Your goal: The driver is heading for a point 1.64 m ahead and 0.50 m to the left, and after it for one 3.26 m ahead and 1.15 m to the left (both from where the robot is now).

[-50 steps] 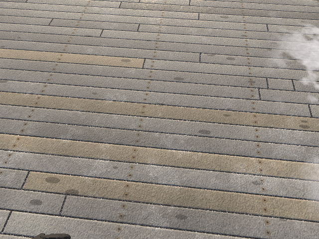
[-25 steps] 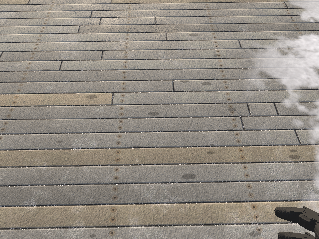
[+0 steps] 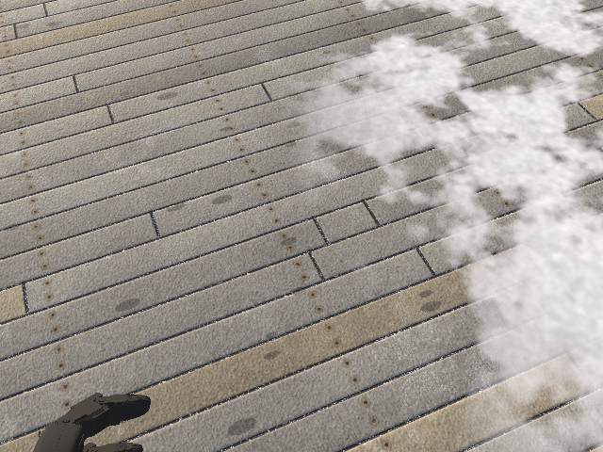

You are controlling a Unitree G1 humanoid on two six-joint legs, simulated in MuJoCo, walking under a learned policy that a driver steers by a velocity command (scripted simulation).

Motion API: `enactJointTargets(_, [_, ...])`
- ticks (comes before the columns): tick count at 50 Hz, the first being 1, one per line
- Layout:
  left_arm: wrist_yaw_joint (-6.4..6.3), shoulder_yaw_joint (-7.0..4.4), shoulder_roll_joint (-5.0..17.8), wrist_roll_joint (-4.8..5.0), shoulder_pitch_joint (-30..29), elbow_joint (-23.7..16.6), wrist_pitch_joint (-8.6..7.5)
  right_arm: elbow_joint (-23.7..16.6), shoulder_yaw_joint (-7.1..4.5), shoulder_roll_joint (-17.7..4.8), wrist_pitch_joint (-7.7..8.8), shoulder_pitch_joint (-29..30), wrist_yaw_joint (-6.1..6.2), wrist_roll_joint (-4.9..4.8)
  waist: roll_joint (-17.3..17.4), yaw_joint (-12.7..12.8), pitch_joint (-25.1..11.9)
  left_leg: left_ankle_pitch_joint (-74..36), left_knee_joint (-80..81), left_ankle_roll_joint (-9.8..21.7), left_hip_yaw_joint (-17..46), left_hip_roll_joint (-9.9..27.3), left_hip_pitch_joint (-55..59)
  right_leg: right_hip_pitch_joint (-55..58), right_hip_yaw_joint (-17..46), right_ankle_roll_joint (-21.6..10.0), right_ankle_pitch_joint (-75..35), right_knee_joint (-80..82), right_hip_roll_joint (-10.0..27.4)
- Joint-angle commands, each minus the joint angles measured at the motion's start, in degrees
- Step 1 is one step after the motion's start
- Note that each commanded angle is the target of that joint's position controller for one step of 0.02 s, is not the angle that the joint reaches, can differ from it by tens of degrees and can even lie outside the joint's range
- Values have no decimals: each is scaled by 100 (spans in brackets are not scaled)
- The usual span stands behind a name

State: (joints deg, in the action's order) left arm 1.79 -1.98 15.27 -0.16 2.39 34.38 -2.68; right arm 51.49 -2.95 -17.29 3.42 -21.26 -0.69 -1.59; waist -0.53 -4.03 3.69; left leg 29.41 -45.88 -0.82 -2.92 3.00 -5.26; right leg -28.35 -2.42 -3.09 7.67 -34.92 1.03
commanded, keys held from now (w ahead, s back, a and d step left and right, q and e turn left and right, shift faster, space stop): w+q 0.94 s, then w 0.02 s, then w+e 0.04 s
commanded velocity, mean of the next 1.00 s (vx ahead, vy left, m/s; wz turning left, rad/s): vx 0.50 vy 0.00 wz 0.47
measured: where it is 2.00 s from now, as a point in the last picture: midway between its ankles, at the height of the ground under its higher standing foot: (166, 246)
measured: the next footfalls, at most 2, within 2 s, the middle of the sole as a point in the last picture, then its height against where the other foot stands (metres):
left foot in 0.50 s outside the picture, level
right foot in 0.96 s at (257, 319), level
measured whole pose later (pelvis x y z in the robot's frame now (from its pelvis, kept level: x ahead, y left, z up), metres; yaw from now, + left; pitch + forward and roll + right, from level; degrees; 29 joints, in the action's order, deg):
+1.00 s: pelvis +0.56 +0.12 +0.00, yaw +33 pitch +2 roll -1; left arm 1.4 -2.7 15.6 -0.5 2.3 39.4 -7.3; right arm 43.6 -4.7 -17.9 1.5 -21.1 1.1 -1.1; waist 1.0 -3.8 0.7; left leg 29.2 -40.1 2.7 13.2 -4.8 -7.1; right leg -26.1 1.6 -0.4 5.2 -29.6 -2.3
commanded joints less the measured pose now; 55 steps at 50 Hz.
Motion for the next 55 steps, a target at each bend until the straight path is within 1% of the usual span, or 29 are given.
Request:
enactJointTargets(1, [-103,-386,1108,-26,2032,199,-47,-672,-155,-926,240,449,-44,-191,-684,1184,-1634,72,-2868,211,907,-5,-3718,4319,3004,-1217,442,1549,2072])
enactJointTargets(3, [-74,-294,751,-12,1374,265,-126,-674,-153,-745,191,666,18,-31,-448,765,-800,-812,-2284,164,759,399,-3428,2970,1877,-956,-156,1919,1612])
enactJointTargets(7, [-63,-304,575,-61,954,447,-362,-523,-123,-320,-117,285,60,-36,-394,314,-399,-1513,-1954,1,865,570,-2861,1951,837,-960,-666,2689,1478])
enactJointTargets(9, [-113,-334,615,-103,986,585,-399,-616,-138,-299,-172,556,82,-22,-300,332,-184,-2015,-1539,-44,965,559,-3188,1980,397,-872,-877,2809,1414])
enactJointTargets(12, [-181,-368,717,-98,1066,725,-383,-723,-107,-207,-131,921,-4,23,-246,429,-62,-2963,-510,-18,839,473,-3235,2150,-219,-721,-1031,2877,1241])
enactJointTargets(17, [-246,-454,953,12,1477,1004,-259,-1110,-18,-101,-102,1869,-184,40,-76,795,269,-3251,658,186,361,364,-3391,2810,-697,-631,-1236,2827,1445])
enactJointTargets(20, [-258,-501,1068,100,1586,1132,-117,-1348,-36,-169,-108,2116,-282,37,-147,781,275,-2659,949,403,99,214,-3465,3438,-859,-521,-2108,2389,1597])
enactJointTargets(22, [-298,-540,1234,133,1483,1117,-27,-1406,-129,-335,-137,1870,-310,29,-358,535,-72,-2086,933,619,-254,-156,-2844,3633,-1005,-386,-4063,1641,1585])
enactJointTargets(24, [-338,-539,1313,181,1292,1063,66,-1155,-381,-743,-168,620,-254,-5,-378,-224,-795,-2009,1221,952,-454,-650,-1099,3223,-1200,-143,-4946,-178,1350])
enactJointTargets(25, [-366,-475,1190,115,1326,997,30,-926,-590,-1184,-225,-319,-141,-7,26,-648,-1298,-2169,1465,1230,295,-401,626,1989,-1197,132,-3543,-1790,1112])
enactJointTargets(26, [-289,-211,301,-107,1832,695,-113,-935,-692,-1808,-215,-231,-73,-54,1594,47,-1617,-1302,1915,2279,3490,1093,2442,-693,-840,561,1999,-3868,-89])
enactJointTargets(27, [-212,-202,593,90,1404,618,-360,-1153,-559,-1465,-106,-307,-109,20,978,-245,-2444,-553,2828,2647,5217,1613,2918,-1419,651,494,2738,-4644,-379])
enactJointTargets(28, [-152,-278,903,309,819,441,-501,-1124,-459,-1092,-19,-137,-122,63,662,-367,-1701,-876,3004,2301,4420,1488,2509,-1920,829,326,2217,-4531,-44])
enactJointTargets(29, [-167,-250,857,269,719,414,-579,-1150,-409,-919,34,171,-120,31,283,-135,-1183,-1381,2966,2071,3695,1238,1725,-1787,810,217,1713,-4005,223])
enactJointTargets(30, [-210,-279,869,102,715,480,-599,-1216,-355,-732,49,568,-111,31,68,119,-835,-2078,2984,1914,3150,1015,931,-1432,789,239,1435,-3463,400])
enactJointTargets(31, [-220,-322,923,8,820,519,-547,-1325,-293,-584,59,791,-80,111,123,316,-730,-2655,3108,1885,2828,883,384,-1004,827,272,1215,-3211,510])
enactJointTargets(32, [-208,-337,922,-17,899,516,-479,-1382,-292,-607,62,877,-61,146,235,428,-678,-3068,3196,1931,2724,833,43,-744,822,348,1165,-3020,521])
enactJointTargets(34, [-200,-307,764,-61,910,502,-364,-1373,-311,-690,73,845,-2,96,158,498,-557,-3581,3293,1896,2279,690,-429,-585,668,531,1003,-2422,514])
enactJointTargets(39, [-154,-151,416,-45,-144,207,-325,-1262,-378,-915,-4,476,150,35,413,119,-319,-3019,3265,1414,1632,113,-1063,-82,463,743,-963,-215,87])
enactJointTargets(44, [-51,-230,687,67,-566,42,-419,-1118,-370,-844,-91,72,183,-9,594,-5,-327,-2295,2728,1220,2347,384,-487,183,714,598,-1028,649,-92])
enactJointTargets(47, [-55,-350,887,68,80,198,-506,-1176,-363,-774,-135,236,196,23,800,412,-485,-2629,2051,1027,2650,386,-304,975,625,289,-489,949,-108])
enactJointTargets(48, [-84,-432,1057,-4,699,333,-537,-1211,-272,-532,-122,249,177,67,689,706,-951,-2892,1254,850,2367,110,-452,1938,722,66,-490,966,141])
enactJointTargets(49, [-113,-480,1335,-87,1573,441,-534,-1270,-130,-177,-108,63,172,194,-5,958,-1812,-1900,-334,637,1817,-257,-1066,3341,1727,-291,-157,875,1099])
enactJointTargets(50, [-31,-598,1733,-110,2019,790,-458,-1322,-64,52,-45,-838,164,-37,-2106,524,-2183,398,-2036,276,1265,-977,-3047,4719,4586,-1256,1380,1634,2082])
enactJointTargets(51, [14,-461,1139,65,1872,703,-453,-1149,-140,-528,-27,-691,177,-76,-1301,689,-1668,296,-2683,232,1534,-618,-3707,4489,4949,-1203,2603,1927,2022])
enactJointTargets(52, [2,-367,825,94,1578,664,-418,-1243,-199,-769,-15,16,156,-27,-734,808,-961,-213,-2785,235,1388,-434,-3884,3863,4052,-1021,2320,1950,1771])
enactJointTargets(53, [2,-322,792,36,1310,612,-371,-1350,-181,-721,13,444,161,75,-300,723,-665,-581,-2633,230,1078,-212,-3757,3266,3443,-950,1580,1995,1523])
enactJointTargets(54, [-2,-293,737,14,1182,627,-332,-1453,-185,-652,76,744,148,176,-166,667,-373,-856,-2269,223,972,-49,-3724,2801,3067,-1004,878,2087,1332])
enactJointTargets(55, [-19,-261,711,-23,1150,631,-331,-1494,-178,-557,120,764,124,183,-349,544,-373,-1021,-1967,211,945,75,-3440,2511,2819,-1008,275,2141,1187])
Velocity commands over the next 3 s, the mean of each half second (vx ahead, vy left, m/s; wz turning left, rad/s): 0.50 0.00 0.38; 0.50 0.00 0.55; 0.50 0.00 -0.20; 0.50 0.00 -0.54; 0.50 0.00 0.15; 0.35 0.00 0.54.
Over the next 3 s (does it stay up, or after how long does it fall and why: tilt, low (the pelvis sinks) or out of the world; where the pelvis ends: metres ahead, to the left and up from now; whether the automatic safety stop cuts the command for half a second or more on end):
stays up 1.56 0.42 0.00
